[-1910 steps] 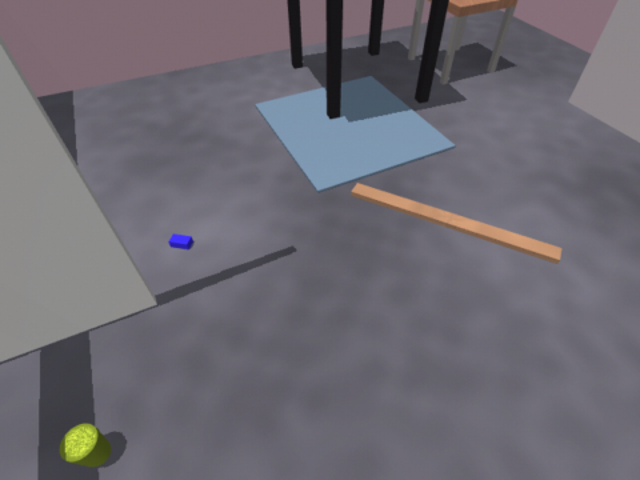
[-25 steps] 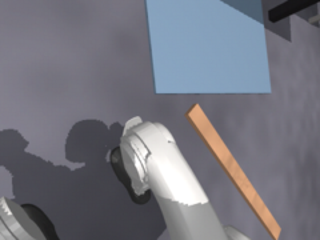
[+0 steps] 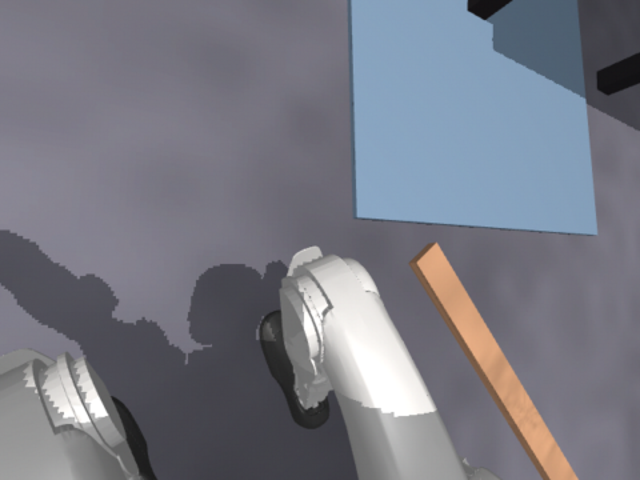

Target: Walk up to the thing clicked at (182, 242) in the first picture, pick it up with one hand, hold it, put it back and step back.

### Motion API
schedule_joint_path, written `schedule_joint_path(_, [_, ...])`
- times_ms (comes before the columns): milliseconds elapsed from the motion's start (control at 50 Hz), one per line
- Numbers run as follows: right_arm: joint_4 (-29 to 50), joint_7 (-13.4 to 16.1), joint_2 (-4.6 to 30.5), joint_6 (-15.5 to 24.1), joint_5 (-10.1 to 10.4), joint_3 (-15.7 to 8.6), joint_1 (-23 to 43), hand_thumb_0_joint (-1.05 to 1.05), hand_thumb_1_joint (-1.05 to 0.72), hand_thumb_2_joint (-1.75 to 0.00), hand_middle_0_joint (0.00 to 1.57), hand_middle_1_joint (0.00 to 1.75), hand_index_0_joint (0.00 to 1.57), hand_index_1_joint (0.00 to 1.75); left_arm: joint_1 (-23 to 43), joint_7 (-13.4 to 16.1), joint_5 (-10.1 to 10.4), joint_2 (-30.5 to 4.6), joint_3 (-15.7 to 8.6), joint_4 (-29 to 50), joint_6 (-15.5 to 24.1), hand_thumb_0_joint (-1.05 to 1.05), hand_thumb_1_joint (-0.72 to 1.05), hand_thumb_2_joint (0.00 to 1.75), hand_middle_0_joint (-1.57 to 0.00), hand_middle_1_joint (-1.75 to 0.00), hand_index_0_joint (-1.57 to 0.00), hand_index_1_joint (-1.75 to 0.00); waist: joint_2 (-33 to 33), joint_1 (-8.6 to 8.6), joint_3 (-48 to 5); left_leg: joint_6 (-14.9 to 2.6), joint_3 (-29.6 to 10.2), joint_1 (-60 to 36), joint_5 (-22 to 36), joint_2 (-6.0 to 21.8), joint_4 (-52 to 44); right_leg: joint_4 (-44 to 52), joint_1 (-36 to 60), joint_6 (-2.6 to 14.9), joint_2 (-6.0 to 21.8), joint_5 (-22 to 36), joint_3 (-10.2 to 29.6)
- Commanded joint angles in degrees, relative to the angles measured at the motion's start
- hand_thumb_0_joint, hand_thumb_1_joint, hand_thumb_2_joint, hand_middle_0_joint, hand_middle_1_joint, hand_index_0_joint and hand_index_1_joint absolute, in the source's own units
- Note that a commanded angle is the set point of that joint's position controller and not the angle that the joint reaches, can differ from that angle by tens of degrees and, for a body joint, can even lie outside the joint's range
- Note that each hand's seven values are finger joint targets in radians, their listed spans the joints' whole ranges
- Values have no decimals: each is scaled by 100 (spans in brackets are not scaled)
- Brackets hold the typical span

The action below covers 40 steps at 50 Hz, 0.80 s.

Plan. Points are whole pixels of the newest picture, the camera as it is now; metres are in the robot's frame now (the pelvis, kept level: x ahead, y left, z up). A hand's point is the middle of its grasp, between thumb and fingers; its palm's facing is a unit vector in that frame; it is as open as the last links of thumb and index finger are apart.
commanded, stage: settle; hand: left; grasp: from above
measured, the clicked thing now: out of the picture +0.49 +0.39 -0.27
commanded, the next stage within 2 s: lift in 0.36 s
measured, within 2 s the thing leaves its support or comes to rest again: neither
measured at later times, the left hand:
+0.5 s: hand out of the picture +0.47 +0.36 -0.16, palm faces -0.22 -0.35 -0.91, open 6.9 cm
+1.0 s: hand out of the picture +0.41 +0.36 -0.04, palm faces -0.24 -0.32 -0.92, open 7.1 cm
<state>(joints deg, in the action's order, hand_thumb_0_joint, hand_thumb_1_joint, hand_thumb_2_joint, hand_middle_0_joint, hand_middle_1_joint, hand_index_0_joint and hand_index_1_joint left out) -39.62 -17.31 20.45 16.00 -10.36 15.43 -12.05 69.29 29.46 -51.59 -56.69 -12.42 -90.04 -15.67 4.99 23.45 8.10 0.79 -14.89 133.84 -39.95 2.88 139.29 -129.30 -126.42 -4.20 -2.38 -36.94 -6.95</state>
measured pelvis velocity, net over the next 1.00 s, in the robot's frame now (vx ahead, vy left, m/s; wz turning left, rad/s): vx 0.00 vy -0.02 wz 0.16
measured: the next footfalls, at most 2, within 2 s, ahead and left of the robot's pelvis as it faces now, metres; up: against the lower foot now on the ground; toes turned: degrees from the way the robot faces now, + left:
none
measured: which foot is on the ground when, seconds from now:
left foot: down 0.00-1.00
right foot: down 0.00-1.00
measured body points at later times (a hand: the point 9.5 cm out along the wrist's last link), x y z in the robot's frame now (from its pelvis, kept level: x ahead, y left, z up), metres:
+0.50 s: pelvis +0.00 -0.01 +0.00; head +0.26 +0.07 +0.35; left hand +0.48 +0.37 -0.11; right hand +0.03 -0.27 -0.09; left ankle +0.06 +0.13 -0.30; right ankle +0.12 -0.13 -0.30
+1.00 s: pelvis +0.00 -0.02 +0.05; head +0.19 +0.05 +0.45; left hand +0.42 +0.37 +0.01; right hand +0.10 -0.27 -0.06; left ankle +0.06 +0.13 -0.30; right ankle +0.12 -0.13 -0.30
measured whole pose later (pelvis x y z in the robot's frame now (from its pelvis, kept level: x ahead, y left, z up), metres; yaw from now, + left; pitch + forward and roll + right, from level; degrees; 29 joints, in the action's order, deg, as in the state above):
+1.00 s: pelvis +0.00 -0.02 +0.05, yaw +9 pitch +35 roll -5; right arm -43.4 -11.4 17.4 7.6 -3.1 1.3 -11.2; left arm 56.0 15.6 -50.4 -34.5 -7.0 -74.3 -19.4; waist -3.4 11.1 -9.0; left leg 1.6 -6.7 124.1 -37.3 2.6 125.9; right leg -122.8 -120.8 -2.6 0.3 -37.2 -1.1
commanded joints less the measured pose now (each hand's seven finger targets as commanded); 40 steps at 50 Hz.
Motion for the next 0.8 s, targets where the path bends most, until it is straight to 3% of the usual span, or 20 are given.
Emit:
schedule_joint_path(0, [-414, 44, 1720, -127, 95, -664, -1533, 0, -89, -90, 20, 30, 20, 30, 1398, -54, -121, -998, 127, 1001, -106, 0, 69, 40, -107, -42, -109, -39, -3413, 138, -4047, 26, 653, -3195, 1619, 130, -1425, 857, 1984, 547, -216, 1690, -654])
schedule_joint_path(20, [-353, 56, 1745, -127, 127, -750, -1450, 0, -89, -90, 20, 30, 20, 30, 1468, -117, -70, -683, 303, 891, -122, 0, 71, 39, -108, -42, -110, -39, -3263, 95, -4000, 4, 686, -3103, 1471, 90, -1436, 841, 1837, 569, -246, 1568, -649])
schedule_joint_path(80, [-399, 102, 1710, -143, 154, -838, -1505, 0, -89, -90, 20, 30, 20, 30, 1545, -270, -109, -415, 433, 854, -80, 0, 74, 43, -111, -43, -113, -41, -3110, 148, -3838, -26, 732, -2958, 1156, 44, -1530, 897, 1748, 565, -224, 1323, -600])
schedule_joint_path(100, [-436, 128, 1684, -147, 170, -875, -1534, 0, -89, -90, 20, 30, 20, 30, 1561, -266, -158, -523, 367, 817, -62, 0, 74, 42, -111, -44, -113, -42, -2990, 65, -3906, -40, 730, -2925, 1038, 28, -1549, 921, 1732, 565, -221, 1229, -585])
schedule_joint_path(220, [-344, 254, 1603, -91, 158, -965, -1378, 0, -89, -90, 20, 30, 20, 30, 1952, -206, -145, -389, 360, 859, -101, 0, 75, 46, -112, -45, -114, -43, -2865, 5, -4148, -46, 893, -2966, 939, -44, -1579, 989, 1707, 566, -189, 1103, -453])
schedule_joint_path(240, [-331, 292, 1600, -81, 149, -978, -1334, 0, -89, -90, 20, 30, 20, 30, 1992, -200, -170, -560, 293, 893, -92, 0, 74, 43, -112, -43, -114, -42, -2797, -29, -4185, -59, 899, -2896, 784, -51, -1578, 1023, 1728, 558, -200, 944, -415])
schedule_joint_path(320, [-412, 325, 1531, -113, 151, -1018, -1439, 0, -89, -90, 20, 30, 20, 30, 2129, -164, -220, -574, 159, 1021, -150, 0, 76, 51, -113, -47, -114, -46, -2903, -184, -4672, -56, 1000, -3094, 1085, -49, -1545, 952, 1871, 563, -148, 1184, -379])
schedule_joint_path(360, [-340, 350, 1489, -126, 160, -1001, -1354, 0, -89, -90, 20, 30, 20, 30, 2029, -209, -206, -575, 158, 936, -195, 0, 74, 55, -114, -45, -114, -45, -2828, -241, -4635, -79, 1098, -2910, 1219, -65, -1499, 1007, 2011, 537, -150, 1305, -300])
schedule_joint_path(420, [-535, 378, 1462, -215, 145, -1071, -1553, 0, -92, -91, 20, 30, 20, 30, 1915, -310, -252, -740, 51, 824, -188, 0, 78, 45, -115, -49, -118, -46, -2605, -290, -4807, -119, 1129, -2803, 1256, -53, -1414, 1002, 2196, 514, -150, 1312, -258])
schedule_joint_path(440, [-320, 374, 1417, -192, 162, -1046, -1340, 0, -88, -89, 20, 30, 20, 30, 2034, -372, -251, -623, 161, 1092, -151, 0, 70, 46, -107, -41, -110, -39, -2702, -336, -4764, -119, 1158, -2758, 1240, -74, -1465, 993, 2200, 526, -140, 1276, -226])
schedule_joint_path(460, [-526, 391, 1407, -241, 171, -1103, -1519, 0, -92, -91, 20, 30, 20, 30, 1792, -402, -221, -586, 119, 769, -177, 0, 73, 38, -110, -48, -114, -44, -2597, -351, -4887, -120, 1159, -2821, 1269, -55, -1466, 1038, 2323, 515, -147, 1323, -231])
schedule_joint_path(480, [-402, 395, 1389, -247, 180, -1093, -1469, 0, -88, -89, 20, 30, 20, 30, 1761, -488, -245, -537, 196, 940, -178, 0, 65, 43, -103, -40, -106, -37, -2520, -374, -4916, -135, 1181, -2821, 1367, -68, -1466, 1076, 2421, 500, -157, 1422, -198])
schedule_joint_path(500, [-491, 399, 1379, -292, 187, -1141, -1605, 0, -92, -91, 20, 30, 20, 30, 1699, -520, -207, -603, 137, 939, -165, 0, 71, 36, -108, -48, -112, -43, -2492, -434, -5047, -145, 1214, -2789, 1410, -55, -1454, 1105, 2626, 488, -161, 1491, -156])
schedule_joint_path(540, [-463, 403, 1350, -358, 250, -1214, -1546, 0, -91, -90, 20, 30, 20, 30, 1712, -608, -166, -513, 147, 1207, -143, 0, 73, 38, -107, -46, -112, -42, -2594, -534, -5344, -140, 1203, -2962, 1408, -63, -1536, 1098, 2576, 519, -138, 1424, -170])
schedule_joint_path(600, [-466, 428, 1312, -454, 309, -1308, -1556, 0, -91, -90, 20, 30, 20, 30, 1594, -861, -190, -380, 304, 1289, -115, 0, 70, 34, -106, -44, -111, -39, -2351, -511, -5148, -178, 1245, -2830, 1213, -79, -1618, 1295, 2629, 512, -156, 1214, -96])
schedule_joint_path(640, [-489, 438, 1287, -547, 366, -1387, -1572, 0, -91, -90, 20, 30, 20, 30, 1556, -955, -167, -514, 181, 1742, -39, 0, 69, 34, -105, -43, -109, -38, -2451, -712, -5478, -171, 1274, -2949, 1216, -102, -1715, 1298, 2667, 548, -129, 1135, -65])
schedule_joint_path(660, [-338, 435, 1248, -565, 422, -1410, -1480, 0, -90, -90, 20, 30, 20, 30, 1533, -972, -198, -377, 218, 2033, -37, 0, 70, 35, -105, -43, -110, -38, -2598, -812, -5786, -158, 1285, -3248, 1332, -98, -1757, 1295, 2709, 561, -118, 1259, -71])
schedule_joint_path(680, [-256, 449, 1235, -596, 478, -1446, -1336, 0, -90, -90, 20, 30, 20, 30, 1489, -1012, -217, -167, 303, 2201, -23, 0, 69, 35, -106, -43, -110, -38, -2650, -839, -5715, -145, 1284, -3309, 1283, -116, -1860, 1333, 2536, 604, -90, 1157, -104])
schedule_joint_path(700, [-244, 456, 1228, -638, 556, -1480, -1333, 0, -90, -90, 20, 30, 20, 30, 1285, -1025, -267, -175, 276, 2232, -51, 0, 68, 34, -105, -42, -109, -37, -2662, -935, -5777, -146, 1294, -3394, 1347, -128, -1938, 1332, 2513, 604, -84, 1257, -113])
schedule_joint_path(780, [-226, 496, 1076, -784, 642, -1646, -1322, 0, -90, -90, 20, 30, 20, 30, 1011, -1052, -260, 227, 345, 2339, -112, 0, 69, 34, -106, -43, -110, -38, -2430, -1007, -5654, -157, 1337, -3505, 1339, -151, -2248, 1541, 2490, 620, -71, 1279, -63])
